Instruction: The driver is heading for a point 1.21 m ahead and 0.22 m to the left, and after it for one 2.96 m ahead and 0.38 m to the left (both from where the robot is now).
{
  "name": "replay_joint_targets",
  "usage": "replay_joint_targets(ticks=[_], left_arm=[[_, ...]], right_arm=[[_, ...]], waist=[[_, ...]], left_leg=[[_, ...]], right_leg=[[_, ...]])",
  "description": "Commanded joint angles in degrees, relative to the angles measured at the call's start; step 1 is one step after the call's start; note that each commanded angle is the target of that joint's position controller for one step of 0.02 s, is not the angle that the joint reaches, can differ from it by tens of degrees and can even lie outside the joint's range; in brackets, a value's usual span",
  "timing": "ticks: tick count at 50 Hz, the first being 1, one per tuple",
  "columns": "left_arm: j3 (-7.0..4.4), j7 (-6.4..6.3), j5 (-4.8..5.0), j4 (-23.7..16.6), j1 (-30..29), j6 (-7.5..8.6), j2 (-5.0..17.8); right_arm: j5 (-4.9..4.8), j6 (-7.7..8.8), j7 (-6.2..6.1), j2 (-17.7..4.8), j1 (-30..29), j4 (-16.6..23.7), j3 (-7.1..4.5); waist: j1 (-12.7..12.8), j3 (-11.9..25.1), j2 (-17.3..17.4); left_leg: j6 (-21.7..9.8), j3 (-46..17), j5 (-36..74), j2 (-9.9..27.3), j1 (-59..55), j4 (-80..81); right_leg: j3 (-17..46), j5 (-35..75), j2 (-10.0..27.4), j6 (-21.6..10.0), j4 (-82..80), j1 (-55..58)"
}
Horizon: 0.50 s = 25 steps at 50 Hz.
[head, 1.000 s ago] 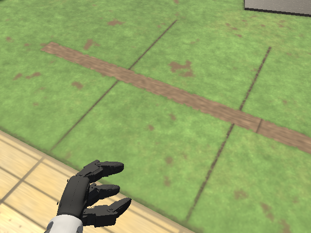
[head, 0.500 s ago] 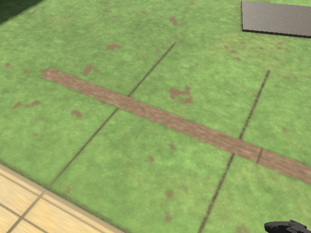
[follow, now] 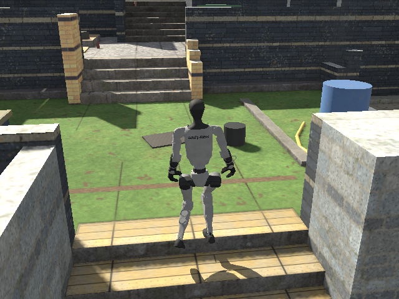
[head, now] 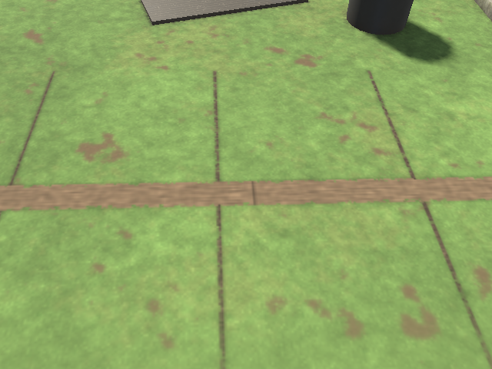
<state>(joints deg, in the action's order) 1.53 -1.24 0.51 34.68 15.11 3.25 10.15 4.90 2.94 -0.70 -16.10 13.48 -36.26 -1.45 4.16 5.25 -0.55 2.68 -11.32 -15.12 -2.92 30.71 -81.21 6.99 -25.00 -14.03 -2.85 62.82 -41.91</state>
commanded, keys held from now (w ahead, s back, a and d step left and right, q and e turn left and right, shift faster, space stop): e+shift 0.12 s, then shift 0.22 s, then q+shift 0.10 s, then w+q+shift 0.56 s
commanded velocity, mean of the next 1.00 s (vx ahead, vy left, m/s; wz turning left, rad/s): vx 0.35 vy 0.00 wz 0.09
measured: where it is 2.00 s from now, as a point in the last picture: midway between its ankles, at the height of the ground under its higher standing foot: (134, 246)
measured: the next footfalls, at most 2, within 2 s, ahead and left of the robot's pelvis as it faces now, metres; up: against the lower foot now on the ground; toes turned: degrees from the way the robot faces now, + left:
left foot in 0.08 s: -0.06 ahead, +0.13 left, -0.14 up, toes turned -8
right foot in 0.48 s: -0.08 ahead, -0.12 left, -0.14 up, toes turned -16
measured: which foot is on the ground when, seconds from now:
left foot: up 0.00-0.06, down 0.08-0.54, up 0.56-0.94, down 0.96-1.00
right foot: down 0.00-0.08, up 0.10-0.46, down 0.48-0.98, up 1.00-1.00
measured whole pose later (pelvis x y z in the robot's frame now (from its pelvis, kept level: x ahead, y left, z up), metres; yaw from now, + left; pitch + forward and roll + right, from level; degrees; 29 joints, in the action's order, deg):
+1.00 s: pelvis +0.13 +0.03 -0.05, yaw +9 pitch +3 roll +1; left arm -2.0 -0.3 -0.5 51.2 27.0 3.9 11.4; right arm -0.2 -2.6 0.9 -12.6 4.4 -33.6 -1.8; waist -1.1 1.4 1.5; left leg -13.8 11.5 -34.8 -4.6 48.1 -76.4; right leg -12.8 -11.4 10.5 1.0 44.4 -0.9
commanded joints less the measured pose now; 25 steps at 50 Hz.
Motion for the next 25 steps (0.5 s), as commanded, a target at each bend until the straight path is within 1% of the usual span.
replay_joint_targets(ticks=[1,2,3,4,5,6,7,8,9,10,11,12,13,14,15,16,17,18,19,20,21,22,23,24,25], left_arm=[[-1.04,-2.11,2.55,-9.9,-7.4,0.00,6.3],[-1.92,-2.33,3.33,-11.5,-8.7,-1.14,9.3],[-1.68,-1.64,2.65,-10.8,-8.1,-2.89,9.8],[-0.97,-0.28,1.95,-7.7,-1.6,-4.67,8.5],[-1.61,1.44,1.36,-8.3,2.3,-6.19,7.7],[-1.40,1.39,0.29,-6.0,14.4,-8.00,6.5],[-0.89,1.66,0.14,-2.2,14.8,-8.58,6.4],[-0.08,1.44,-1.05,-1.4,7.8,-7.84,4.7],[-0.43,0.32,-1.59,-2.2,0.9,-5.76,5.2],[-1.02,1.33,-2.04,-1.2,-4.0,-4.54,7.0],[-1.92,2.49,-2.58,-1.4,-7.1,-3.49,8.9],[-2.46,2.92,-2.61,-1.6,-9.6,-2.83,9.6],[-2.69,3.10,-2.59,-0.9,-11.8,-2.49,9.3],[-3.03,3.14,-2.58,0.0,-12.7,-2.19,9.4],[-3.35,2.85,-2.26,0.5,-13.5,-2.00,9.4],[-3.56,2.60,-2.35,0.6,-14.9,-1.91,9.0],[-3.53,2.63,-2.54,0.9,-15.8,-1.80,8.1],[-3.12,3.25,-2.62,1.2,-15.9,-2.19,5.9],[-2.60,4.45,-2.64,1.9,-15.0,-2.76,3.8],[-2.46,5.72,-2.51,2.6,-14.3,-3.64,2.8],[-3.06,6.08,-2.34,3.1,-13.7,-4.09,4.4],[-3.83,5.11,-2.02,3.0,-13.5,-4.04,7.1],[-4.99,3.59,-1.86,2.3,-12.0,-2.95,10.5],[-5.72,2.00,-2.00,1.5,-11.0,-1.06,12.0],[-5.75,0.95,-2.64,1.4,-9.0,0.61,11.4]], right_arm=[[2.51,-0.95,3.18,1.9,10.0,-1.3,0.92],[2.75,-2.01,5.64,3.8,18.9,-7.0,1.20],[1.32,-2.95,8.17,5.5,24.9,-13.2,1.66],[0.25,-3.65,10.23,6.0,22.3,-15.4,1.94],[0.45,-3.16,10.61,1.7,17.8,-15.2,0.84],[1.12,-2.85,11.01,-6.3,5.8,-8.1,-0.57],[3.15,-2.02,9.70,-6.7,-0.5,-4.2,-1.22],[1.91,-1.31,5.51,-5.8,-6.1,-2.4,-0.91],[0.36,0.13,3.73,-3.8,-4.1,-2.0,0.43],[-0.60,1.47,2.61,-4.8,-4.7,-1.3,0.55],[-2.17,1.65,2.01,-6.3,-4.9,-1.3,0.10],[-3.39,1.42,1.74,-5.6,-3.1,-1.7,0.24],[-4.57,1.53,1.87,-3.7,-1.4,-1.6,0.79],[-5.47,1.49,2.35,-1.9,-1.2,-1.4,1.60],[-5.86,1.46,2.88,-1.0,-1.3,-1.3,2.06],[-5.81,1.74,3.18,-1.0,-0.1,-1.7,2.07],[-5.90,1.86,3.19,-1.6,1.3,-2.8,1.75],[-6.70,1.92,3.47,-0.9,1.9,-4.4,2.07],[-7.79,1.81,3.93,-0.3,1.1,-5.2,2.04],[-7.97,1.29,4.60,-2.5,4.7,-7.1,0.84],[-7.78,0.56,5.30,-5.2,7.9,-8.4,-0.32],[-6.85,-0.07,5.81,-7.5,6.8,-7.8,-1.50],[-4.98,-0.45,6.16,-9.1,6.4,-7.7,-2.81],[-3.07,-0.39,5.70,-7.0,7.1,-8.4,-2.77],[-0.95,0.02,4.84,-3.0,8.6,-8.9,-1.79]], waist=[[-3.9,-1.4,-0.2],[-5.1,-2.2,-2.9],[-5.5,-3.1,-0.1],[-2.9,-3.8,2.8],[1.3,-3.4,7.5],[7.9,4.3,16.2],[5.2,10.1,9.3],[3.3,10.1,5.4],[-0.9,5.0,0.1],[-3.3,-0.2,-3.1],[-4.2,-3.6,-2.1],[-5.5,-5.5,2.0],[-7.3,-5.4,3.6],[-7.6,-4.2,5.6],[-7.5,-3.2,6.4],[-7.9,-3.2,4.6],[-7.9,-3.3,4.8],[-6.8,-3.3,4.3],[-5.1,-2.9,3.8],[-5.8,-3.5,6.7],[-6.5,-3.8,9.8],[-6.6,-3.4,10.6],[-6.9,-1.8,12.5],[-6.9,-1.2,12.0],[-6.7,0.7,8.0]], left_leg=[[-1.7,7.6,-8.1,0.6,-12.3,48.0],[-2.5,12.7,2.4,-0.1,-20.0,60.2],[-4.7,13.2,20.4,3.4,-28.6,69.8],[-8.9,12.5,31.5,7.7,-33.0,70.7],[-18.1,9.0,43.3,14.1,-36.7,52.6],[-33.5,-5.7,77.4,28.9,-32.5,42.7],[-36.8,-10.1,79.7,35.3,-26.2,46.9],[-30.1,-13.6,40.9,31.5,-20.4,54.1],[-27.0,-14.7,18.4,26.1,-20.9,57.7],[-22.6,-8.1,14.4,19.2,-18.9,59.9],[-22.3,-4.9,14.6,17.0,-15.3,62.0],[-23.0,-3.3,17.6,16.6,-14.6,63.1],[-22.0,0.3,17.2,15.4,-15.5,63.3],[-21.1,2.1,19.5,14.8,-16.3,62.5],[-20.2,3.7,24.1,14.7,-18.4,61.3],[-18.6,5.1,26.0,15.5,-22.1,61.0],[-17.6,5.6,27.0,16.2,-25.4,61.0],[-15.7,6.0,27.3,15.6,-25.7,59.9],[-13.8,7.1,27.3,14.2,-22.8,58.6],[-14.4,5.7,28.9,14.0,-19.2,59.0],[-15.9,2.5,31.5,15.6,-19.3,59.3],[-17.6,-0.3,37.0,17.5,-22.0,59.0],[-20.2,-3.2,31.6,20.0,-25.8,59.5],[-20.7,-5.4,21.7,21.1,-26.0,60.0],[-19.8,-5.0,12.6,19.6,-20.9,56.5]], right_leg=[[20.9,6.7,7.3,-2.7,-17.0,0.1],[20.3,3.0,3.9,-0.4,-14.5,-1.1],[17.3,-1.6,1.0,1.0,-7.1,-4.8],[11.3,-4.9,-2.5,2.6,5.7,-11.5],[2.3,-7.1,-4.1,4.8,26.0,-30.2],[1.4,-13.6,-2.8,10.5,49.8,-37.0],[1.8,-9.2,1.1,12.6,67.1,-34.4],[5.3,3.3,5.1,11.8,71.8,-34.1],[6.9,8.9,5.7,11.8,70.3,-35.0],[6.9,18.0,7.1,9.4,63.4,-29.7],[4.3,18.7,8.1,8.0,59.4,-24.4],[2.8,17.5,8.9,7.1,56.8,-21.8],[1.9,17.8,10.1,6.5,51.3,-19.5],[1.7,17.5,11.2,6.8,46.2,-15.8],[1.5,17.0,12.2,7.6,39.6,-12.8],[1.5,15.6,14.2,8.8,27.7,-11.6],[-0.6,14.1,16.4,10.0,15.9,-9.6],[-3.2,11.9,19.5,11.3,2.1,-5.2],[-8.3,6.9,21.3,12.4,-11.4,3.6],[-14.3,1.0,19.0,12.8,-19.4,12.4],[-16.3,2.9,15.9,11.5,-24.7,18.2],[-15.7,10.8,14.6,9.4,-30.3,19.5],[-15.1,10.3,13.6,7.0,-33.3,19.8],[-12.4,10.7,14.6,3.0,-33.8,22.0],[-9.5,13.7,16.9,-2.0,-31.7,29.3]])
Over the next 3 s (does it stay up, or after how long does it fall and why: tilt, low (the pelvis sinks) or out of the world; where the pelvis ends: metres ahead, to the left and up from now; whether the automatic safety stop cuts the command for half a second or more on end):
stays up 1.48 0.49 0.07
